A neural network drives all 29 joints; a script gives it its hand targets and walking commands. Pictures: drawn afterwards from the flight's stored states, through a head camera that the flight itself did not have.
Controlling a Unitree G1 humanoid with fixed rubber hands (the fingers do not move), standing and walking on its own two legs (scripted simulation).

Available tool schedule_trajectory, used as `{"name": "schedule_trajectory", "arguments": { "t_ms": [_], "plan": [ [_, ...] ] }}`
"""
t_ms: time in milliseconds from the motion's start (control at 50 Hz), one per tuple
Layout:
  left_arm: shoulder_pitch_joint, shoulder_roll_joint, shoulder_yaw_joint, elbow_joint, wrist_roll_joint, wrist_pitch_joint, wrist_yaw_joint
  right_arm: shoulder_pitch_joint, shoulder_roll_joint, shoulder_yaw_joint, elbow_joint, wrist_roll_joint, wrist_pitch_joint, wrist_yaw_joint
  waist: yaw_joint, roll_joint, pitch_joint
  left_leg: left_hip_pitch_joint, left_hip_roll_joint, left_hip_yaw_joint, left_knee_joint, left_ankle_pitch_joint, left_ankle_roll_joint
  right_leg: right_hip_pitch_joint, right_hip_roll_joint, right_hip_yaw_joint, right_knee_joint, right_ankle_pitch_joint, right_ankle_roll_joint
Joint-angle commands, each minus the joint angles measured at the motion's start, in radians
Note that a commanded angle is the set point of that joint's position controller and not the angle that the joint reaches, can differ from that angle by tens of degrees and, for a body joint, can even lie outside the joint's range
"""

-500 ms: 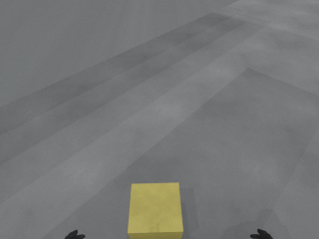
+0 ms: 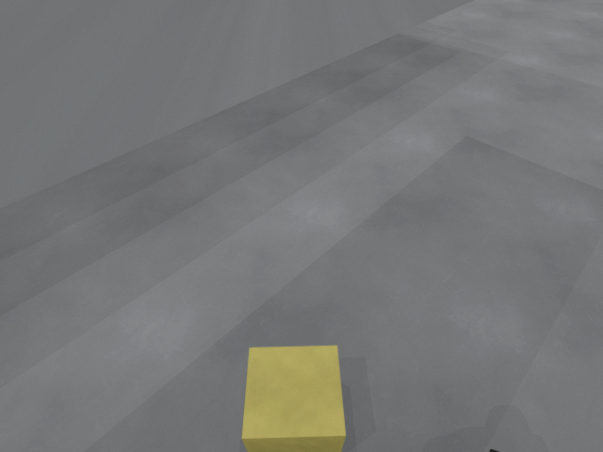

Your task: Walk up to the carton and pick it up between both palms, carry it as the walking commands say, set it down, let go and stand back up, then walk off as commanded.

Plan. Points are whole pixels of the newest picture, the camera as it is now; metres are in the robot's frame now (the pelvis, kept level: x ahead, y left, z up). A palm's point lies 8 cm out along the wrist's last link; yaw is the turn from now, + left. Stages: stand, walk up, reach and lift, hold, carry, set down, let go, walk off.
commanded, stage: stand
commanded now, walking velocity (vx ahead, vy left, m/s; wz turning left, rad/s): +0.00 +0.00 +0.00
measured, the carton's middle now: (294, 403) +0.42 +0.05 -0.66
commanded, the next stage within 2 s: walk off in 0.50 s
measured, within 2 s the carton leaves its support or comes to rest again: neither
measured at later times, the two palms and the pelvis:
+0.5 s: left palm out of the picture +0.08 +0.27 -0.11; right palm out of the picture +0.08 -0.26 -0.11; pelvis +0.00 +0.00 +0.00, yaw +0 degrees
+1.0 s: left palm out of the picture +0.04 +0.23 -0.12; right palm out of the picture +0.02 -0.30 -0.11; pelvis -0.02 -0.03 +0.00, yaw +1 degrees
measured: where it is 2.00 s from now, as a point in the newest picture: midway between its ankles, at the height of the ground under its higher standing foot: outside the picture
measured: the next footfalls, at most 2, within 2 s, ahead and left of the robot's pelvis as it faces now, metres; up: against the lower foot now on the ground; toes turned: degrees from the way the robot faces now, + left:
right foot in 1.16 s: +0.05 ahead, -0.24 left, +0.00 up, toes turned +9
left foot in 1.58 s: -0.08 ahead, -0.10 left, +0.00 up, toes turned +37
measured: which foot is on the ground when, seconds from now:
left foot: down 0.00-1.00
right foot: down 0.00-0.82, up 0.84-1.00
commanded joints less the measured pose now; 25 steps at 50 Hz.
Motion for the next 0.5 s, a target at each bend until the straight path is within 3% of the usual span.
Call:
{"name": "schedule_trajectory", "arguments": {
  "t_ms": [0,100,200,280,300,320,480],
  "plan": [
    [-0.044,0.209,0.044,-0.004,0.114,-0.037,0.003,-0.069,-0.255,-0.054,-0.024,-0.01,-0.037,-0.008,0.013,0.054,-0.116,0.108,0.144,-0.18,-0.081,0.139,0.018,0.024,-0.141,0.097,-0.093,0.135,-0.001],
    [-0.058,0.219,0.045,0.011,0.115,-0.039,0.005,-0.042,-0.243,-0.05,-0.007,-0.001,-0.036,-0.007,-0.007,0.064,-0.103,0.117,0.138,-0.166,-0.078,0.117,0.015,0.01,-0.148,0.108,-0.107,0.136,-0.002],
    [-0.041,0.216,0.04,0.025,0.107,-0.04,0.0,-0.037,-0.242,-0.045,0.007,-0.003,-0.037,-0.007,0.011,0.05,-0.086,0.098,0.143,-0.168,-0.087,0.108,0.016,0.02,-0.151,0.111,-0.116,0.125,-0.003],
    [-0.064,0.231,0.04,0.028,0.115,-0.042,0.003,-0.043,-0.247,-0.047,0.017,0.003,-0.035,-0.005,-0.007,0.061,-0.093,0.119,0.136,-0.164,-0.087,0.113,0.012,0.019,-0.15,0.109,-0.122,0.144,-0.001],
    [-0.054,0.212,0.04,0.03,0.107,-0.042,0.003,-0.046,-0.25,-0.045,0.016,0.002,-0.039,-0.005,0.007,0.059,-0.107,0.115,0.145,-0.167,-0.084,0.129,0.018,0.027,-0.151,0.109,-0.116,0.144,-0.003],
    [-0.064,0.219,0.038,0.034,0.111,-0.045,0.002,-0.052,-0.244,-0.046,0.018,0.002,-0.036,-0.006,-0.005,0.052,-0.11,0.123,0.143,-0.166,-0.089,0.14,0.014,0.026,-0.148,0.101,-0.11,0.15,0.001],
    [-0.048,0.22,0.034,0.051,0.106,-0.044,0.0,-0.044,-0.253,-0.045,0.029,0.004,-0.036,-0.006,0.002,0.048,-0.092,0.114,0.144,-0.164,-0.1,0.107,0.016,0.025,-0.147,0.106,-0.123,0.13,0.0]
  ]
}}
